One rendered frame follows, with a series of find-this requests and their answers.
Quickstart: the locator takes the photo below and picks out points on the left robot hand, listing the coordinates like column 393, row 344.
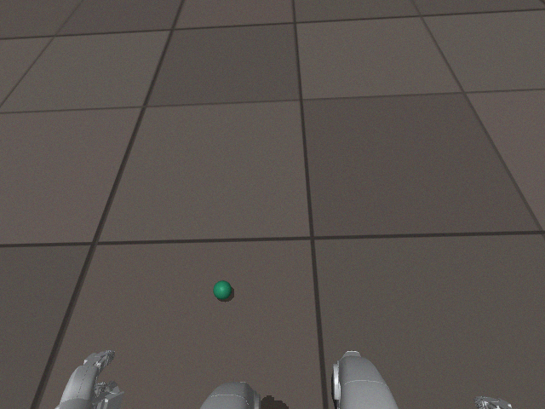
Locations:
column 83, row 383

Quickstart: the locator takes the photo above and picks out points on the ball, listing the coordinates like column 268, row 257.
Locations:
column 222, row 289

